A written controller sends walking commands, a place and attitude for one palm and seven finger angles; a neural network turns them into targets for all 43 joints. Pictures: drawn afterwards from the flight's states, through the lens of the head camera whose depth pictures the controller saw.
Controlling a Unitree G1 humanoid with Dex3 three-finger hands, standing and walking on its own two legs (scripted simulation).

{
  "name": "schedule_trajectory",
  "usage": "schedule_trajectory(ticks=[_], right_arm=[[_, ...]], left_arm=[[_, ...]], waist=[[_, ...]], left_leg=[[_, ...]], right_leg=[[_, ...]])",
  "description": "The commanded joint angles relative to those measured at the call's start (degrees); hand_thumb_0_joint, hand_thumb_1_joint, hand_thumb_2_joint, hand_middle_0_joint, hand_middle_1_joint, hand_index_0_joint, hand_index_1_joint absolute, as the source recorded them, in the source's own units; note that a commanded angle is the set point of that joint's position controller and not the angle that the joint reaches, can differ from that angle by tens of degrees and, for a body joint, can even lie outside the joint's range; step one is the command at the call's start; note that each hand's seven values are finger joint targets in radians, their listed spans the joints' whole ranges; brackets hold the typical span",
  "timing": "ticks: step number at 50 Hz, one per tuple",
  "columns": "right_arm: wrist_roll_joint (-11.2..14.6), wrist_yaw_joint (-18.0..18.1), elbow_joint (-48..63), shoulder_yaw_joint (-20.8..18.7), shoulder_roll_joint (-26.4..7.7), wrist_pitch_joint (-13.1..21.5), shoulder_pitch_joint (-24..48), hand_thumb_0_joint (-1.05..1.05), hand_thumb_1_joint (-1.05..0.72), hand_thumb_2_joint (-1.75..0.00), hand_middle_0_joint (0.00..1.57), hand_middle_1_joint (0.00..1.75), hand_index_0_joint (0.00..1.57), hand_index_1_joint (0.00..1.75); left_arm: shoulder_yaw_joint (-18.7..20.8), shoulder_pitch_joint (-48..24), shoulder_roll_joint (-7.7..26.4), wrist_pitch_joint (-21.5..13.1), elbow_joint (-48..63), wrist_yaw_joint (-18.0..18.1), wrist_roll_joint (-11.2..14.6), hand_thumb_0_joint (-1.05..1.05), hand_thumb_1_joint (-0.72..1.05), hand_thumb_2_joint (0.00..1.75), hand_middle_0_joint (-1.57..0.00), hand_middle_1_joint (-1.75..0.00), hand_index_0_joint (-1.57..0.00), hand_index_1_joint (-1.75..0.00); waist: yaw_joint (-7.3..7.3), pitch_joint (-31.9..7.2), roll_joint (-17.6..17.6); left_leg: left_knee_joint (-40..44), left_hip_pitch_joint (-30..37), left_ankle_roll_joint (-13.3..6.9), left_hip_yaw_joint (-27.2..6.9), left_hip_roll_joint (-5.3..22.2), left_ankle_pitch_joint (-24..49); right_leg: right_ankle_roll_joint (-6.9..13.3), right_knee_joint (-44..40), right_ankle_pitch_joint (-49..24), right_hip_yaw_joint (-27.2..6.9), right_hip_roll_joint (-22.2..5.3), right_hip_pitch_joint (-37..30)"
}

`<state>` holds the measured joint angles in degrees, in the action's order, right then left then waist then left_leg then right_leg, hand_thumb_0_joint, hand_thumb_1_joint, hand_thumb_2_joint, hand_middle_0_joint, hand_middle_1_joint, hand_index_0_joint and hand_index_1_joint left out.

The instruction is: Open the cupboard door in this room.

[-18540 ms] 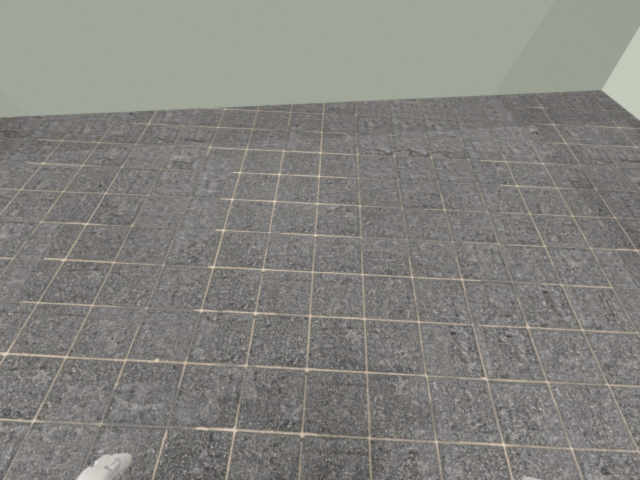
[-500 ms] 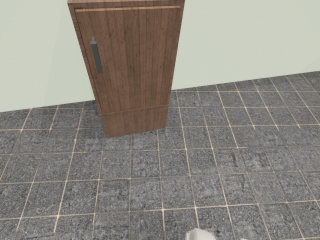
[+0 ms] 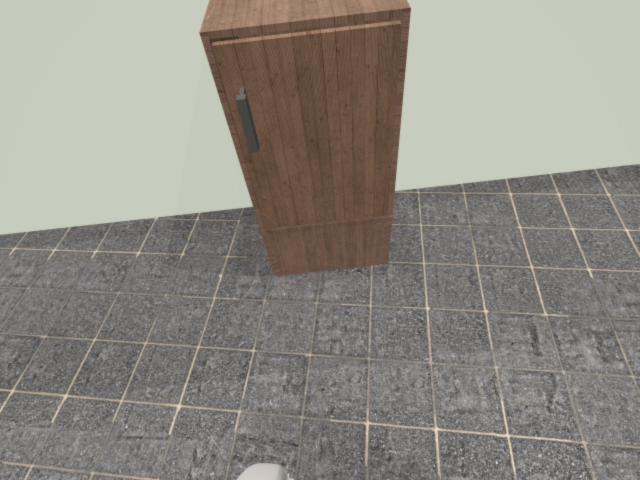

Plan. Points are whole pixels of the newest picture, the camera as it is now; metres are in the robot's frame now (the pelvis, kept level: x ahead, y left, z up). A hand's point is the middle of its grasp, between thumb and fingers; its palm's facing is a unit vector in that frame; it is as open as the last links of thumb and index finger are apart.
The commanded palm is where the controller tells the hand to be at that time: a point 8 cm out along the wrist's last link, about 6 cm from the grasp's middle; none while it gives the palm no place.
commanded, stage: take the last steps up to it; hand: left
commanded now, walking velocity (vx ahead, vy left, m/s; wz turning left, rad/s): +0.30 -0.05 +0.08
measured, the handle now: (248, 120) +0.88 +0.21 -0.05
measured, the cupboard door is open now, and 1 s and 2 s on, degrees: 0 0 0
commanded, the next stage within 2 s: come to a stop and stand still in 1.22 s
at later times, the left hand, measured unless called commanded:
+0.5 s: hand out of the picture +0.02 +0.22 -0.18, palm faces +0.07 -0.98 -0.16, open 7.4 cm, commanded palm none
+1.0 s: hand (267, 427) +0.22 +0.11 -0.17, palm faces +0.05 -0.98 -0.19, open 7.3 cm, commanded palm none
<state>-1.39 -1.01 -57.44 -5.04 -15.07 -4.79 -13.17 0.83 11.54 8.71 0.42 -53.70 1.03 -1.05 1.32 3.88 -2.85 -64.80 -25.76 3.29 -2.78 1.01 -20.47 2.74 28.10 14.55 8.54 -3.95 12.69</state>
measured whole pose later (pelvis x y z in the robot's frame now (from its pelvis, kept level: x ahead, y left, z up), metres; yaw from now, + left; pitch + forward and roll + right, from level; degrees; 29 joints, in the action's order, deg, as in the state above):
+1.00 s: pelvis +0.21 -0.07 +0.00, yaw +1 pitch -1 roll +0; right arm -1.8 -0.9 -59.5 -4.0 -10.9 -0.2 -11.7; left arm 1.5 15.0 8.8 -3.6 -63.2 0.2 -1.4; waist 0.4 1.1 -1.6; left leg -58.3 -30.6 1.5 3.7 7.3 -13.3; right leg 4.3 22.2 12.5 11.3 0.5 9.6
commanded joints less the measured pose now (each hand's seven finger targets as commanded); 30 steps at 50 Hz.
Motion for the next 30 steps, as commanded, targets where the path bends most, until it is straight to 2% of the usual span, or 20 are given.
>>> schedule_trajectory(ticks=[1, 3, 4, 7, 8, 9, 10, 11, 12, 13, 14, 15, 16, 17, 18, 20, 23, 26, 28, 30], right_arm=[[0.3, 0.5, 3.2, 0.2, -1.6, 1.5, 1.8, 0.00, -0.90, -0.90, 0.20, 0.30, 0.20, 0.30], [0.2, 0.4, 3.2, 0.6, -0.9, 2.1, 2.8, 0.00, -0.90, -0.90, 0.20, 0.30, 0.20, 0.30], [0.0, 0.3, 3.2, 0.9, -0.6, 2.5, 3.5, 0.00, -0.90, -0.90, 0.20, 0.30, 0.20, 0.30], [0.2, 0.2, 2.8, 1.4, 0.6, 3.8, 3.8, 0.00, -0.90, -0.90, 0.20, 0.30, 0.20, 0.30], [0.2, 0.3, 2.2, 1.5, 0.6, 4.2, 2.4, 0.00, -0.90, -0.90, 0.20, 0.30, 0.20, 0.30], [0.2, 0.5, 1.1, 1.8, 1.1, 4.6, -0.2, 0.00, -0.90, -0.90, 0.20, 0.30, 0.20, 0.30], [0.2, 0.8, -0.5, 2.1, 1.7, 5.2, -3.6, 0.00, -0.90, -0.90, 0.20, 0.30, 0.20, 0.30], [0.4, 1.2, -2.1, 1.9, 0.4, 6.0, -7.3, 0.00, -0.90, -0.90, 0.20, 0.30, 0.20, 0.30], [0.0, 1.7, -3.3, 1.1, -3.9, 6.6, -10.7, 0.00, -0.90, -0.90, 0.20, 0.30, 0.20, 0.30], [-0.1, 2.0, -3.0, 0.2, -8.1, 6.0, -11.9, 0.00, -0.90, -0.90, 0.20, 0.30, 0.20, 0.30], [-0.4, 2.3, -2.7, 0.1, -8.6, 5.6, -11.8, 0.00, -0.90, -0.90, 0.20, 0.30, 0.20, 0.30], [-0.5, 2.4, -2.8, 0.6, -6.4, 5.9, -10.2, 0.00, -0.90, -0.90, 0.20, 0.30, 0.20, 0.30], [-0.4, 2.6, -2.8, 1.1, -4.7, 6.3, -9.0, 0.00, -0.90, -0.90, 0.20, 0.30, 0.20, 0.30], [-0.3, 2.6, -2.3, 1.5, -3.4, 6.6, -7.7, 0.00, -0.90, -0.90, 0.20, 0.30, 0.20, 0.30], [-0.1, 2.7, -2.3, 1.7, -2.7, 7.1, -6.9, 0.00, -0.90, -0.90, 0.20, 0.30, 0.20, 0.30], [0.0, 2.8, -2.1, 1.5, -3.0, 7.6, -7.0, 0.00, -0.90, -0.90, 0.20, 0.30, 0.20, 0.30], [0.2, 2.8, -2.5, 1.3, -3.0, 8.0, -9.1, 0.00, -0.90, -0.90, 0.20, 0.30, 0.20, 0.30], [-0.1, 2.9, -3.5, 1.1, -2.7, 8.2, -11.1, 0.00, -0.90, -0.90, 0.20, 0.30, 0.20, 0.30], [-0.5, 2.9, -3.9, 0.8, -3.3, 8.1, -11.0, 0.00, -0.90, -0.90, 0.20, 0.30, 0.20, 0.30], [-0.7, 2.9, -4.0, 0.3, -4.3, 7.9, -10.1, 0.00, -0.90, -0.90, 0.20, 0.30, 0.20, 0.30]], left_arm=[[3.5, 4.4, 12.0, -1.8, 1.6, 1.0, -0.2, 0.00, 0.90, 0.90, -0.20, -0.30, -0.20, -0.30], [3.6, 6.7, 12.0, -2.1, -0.2, 0.8, -0.5, 0.00, 0.90, 0.90, -0.20, -0.30, -0.20, -0.30], [3.6, 7.6, 12.1, -2.1, -0.9, 0.6, -0.6, 0.00, 0.90, 0.90, -0.20, -0.30, -0.20, -0.30], [3.5, 9.1, 12.3, -2.4, -3.4, 0.1, -0.8, 0.00, 0.90, 0.90, -0.20, -0.30, -0.20, -0.30], [3.4, 8.9, 12.2, -2.4, -4.2, 0.1, -0.8, 0.00, 0.90, 0.90, -0.20, -0.30, -0.20, -0.30], [3.3, 7.8, 12.0, -2.3, -4.6, 0.0, -0.5, 0.00, 0.90, 0.90, -0.20, -0.30, -0.20, -0.30], [3.2, 6.2, 11.5, -2.1, -5.1, -0.1, -0.2, 0.00, 0.90, 0.90, -0.20, -0.30, -0.20, -0.30], [2.8, 5.1, 9.8, -2.0, -5.2, -0.2, 0.5, 0.00, 0.90, 0.90, -0.20, -0.30, -0.20, -0.30], [2.0, 4.8, 6.5, -1.9, -4.4, -0.6, 1.0, 0.00, 0.90, 0.90, -0.20, -0.30, -0.20, -0.30], [1.4, 2.9, 5.2, -1.8, -3.1, -1.1, 0.4, 0.00, 0.90, 0.90, -0.20, -0.30, -0.20, -0.30], [1.8, 0.5, 6.4, -1.5, -2.0, -1.4, -0.3, 0.00, 0.90, 0.90, -0.20, -0.30, -0.20, -0.30], [2.2, 0.2, 6.7, -1.4, -2.8, -1.8, -0.8, 0.00, 0.90, 0.90, -0.20, -0.30, -0.20, -0.30], [2.4, -0.1, 6.6, -1.0, -3.9, -2.0, -0.8, 0.00, 0.90, 0.90, -0.20, -0.30, -0.20, -0.30], [2.6, 0.0, 7.0, -0.9, -4.2, -2.3, -0.6, 0.00, 0.90, 0.90, -0.20, -0.30, -0.20, -0.30], [2.7, 1.5, 6.9, -1.2, -4.8, -2.7, -0.4, 0.00, 0.90, 0.90, -0.20, -0.30, -0.20, -0.30], [2.6, 3.2, 5.6, -0.8, -5.5, -2.9, -0.3, 0.00, 0.90, 0.90, -0.20, -0.30, -0.20, -0.30], [2.6, 1.6, 5.5, -0.4, -4.8, -3.1, -0.2, 0.00, 0.90, 0.90, -0.20, -0.30, -0.20, -0.30], [2.5, -2.8, 4.6, -0.5, -2.6, -3.3, 0.0, 0.00, 0.90, 0.90, -0.20, -0.30, -0.20, -0.30], [2.5, -4.8, 4.6, -0.9, -1.9, -3.5, 0.3, 0.00, 0.90, 0.90, -0.20, -0.30, -0.20, -0.30], [2.8, -3.5, 4.8, -1.5, -2.3, -3.6, 0.3, 0.00, 0.90, 0.90, -0.20, -0.30, -0.20, -0.30]], waist=[[-3.25, -3.6, 11.6], [-4.40, -4.3, 12.9], [-4.82, -4.2, 12.3], [-5.39, -3.7, 13.7], [-4.57, -3.6, 13.2], [-3.14, -4.0, 12.2], [-1.19, -4.4, 10.8], [0.63, -5.7, 5.5], [2.28, -5.0, -8.1], [3.21, -1.2, -15.1], [3.93, 3.2, -10.7], [2.89, 4.6, -8.1], [2.19, 7.2, -11.4], [1.45, 9.4, -9.9], [0.38, 9.2, -8.4], [-0.65, 8.0, -5.4], [-0.48, 7.4, -4.2], [0.49, 7.6, -5.2], [0.96, 6.6, -6.7], [0.22, 4.2, -7.1]], left_leg=[[7.1, -1.6, 1.0, 1.6, 1.3, -2.6], [13.1, -0.5, 0.7, 3.4, 1.7, -3.9], [16.1, 0.2, 0.4, 4.2, 1.9, -4.0], [24.7, 3.8, -1.2, 6.6, 1.8, -6.2], [28.5, 6.5, -1.6, 7.2, 2.0, -6.4], [33.4, 11.6, -2.1, 8.2, 1.5, -3.6], [40.6, 18.4, -2.3, 9.3, 0.9, 1.2], [46.7, 26.7, -2.5, 7.0, 2.7, 3.8], [52.1, 32.0, -5.5, -7.4, 13.0, -3.6], [56.6, 31.8, -9.3, -16.8, 21.4, -9.4], [57.7, 27.3, -12.4, -17.8, 24.2, -11.2], [57.6, 25.6, -12.0, -14.7, 21.7, -8.5], [57.9, 22.8, -10.9, -11.7, 20.2, -4.4], [57.9, 19.9, -10.8, -9.1, 19.2, -1.0], [57.7, 19.8, -10.6, -6.6, 18.1, 2.5], [56.7, 20.3, -10.9, -2.6, 16.6, 8.0], [56.4, 21.3, -10.9, 0.2, 16.0, 11.4], [54.8, 22.2, -11.2, 2.0, 16.5, 16.7], [52.7, 22.1, -10.5, 3.2, 16.1, 19.2], [49.6, 21.1, -9.7, 3.8, 16.3, 22.2]], right_leg=[[4.7, -11.5, -12.6, -11.5, -14.2, -6.9], [4.7, -13.3, -5.9, -12.7, -14.4, -9.0], [4.8, -14.2, -2.2, -13.3, -14.3, -9.2], [5.9, -15.7, 4.9, -14.9, -14.5, -8.0], [6.0, -15.2, 6.9, -14.9, -14.4, -6.9], [5.1, -14.4, 9.3, -13.5, -13.1, -3.7], [3.3, -11.9, 10.7, -11.0, -10.9, 0.0], [1.1, -6.6, 11.5, -8.1, -8.4, 5.5], [-2.1, 5.5, 11.8, -2.8, -2.6, 15.5], [-3.5, 16.1, 15.7, -0.2, 0.3, 24.1], [-2.9, 22.6, 15.0, -3.7, -1.1, 26.3], [-2.9, 25.6, 11.8, -5.3, -1.9, 27.0], [-3.4, 28.3, 9.3, -6.1, -2.7, 27.2], [-3.7, 30.2, 6.9, -6.8, -3.4, 26.4], [-4.1, 30.9, 4.9, -6.8, -3.5, 25.7], [-4.9, 32.2, 2.0, -6.1, -3.3, 25.3], [-5.5, 31.7, -0.9, -5.2, -3.6, 26.6], [-5.5, 24.4, -1.3, -4.2, -4.2, 26.3], [-4.8, 17.1, -0.5, -2.8, -3.6, 22.2], [-3.7, 11.3, 0.3, -1.2, -1.8, 14.6]])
